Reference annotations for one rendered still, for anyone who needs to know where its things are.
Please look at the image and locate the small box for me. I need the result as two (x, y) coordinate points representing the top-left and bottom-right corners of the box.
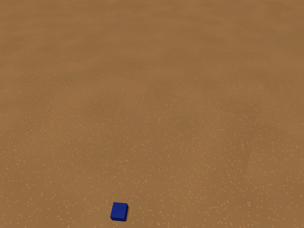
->
(110, 202), (128, 222)

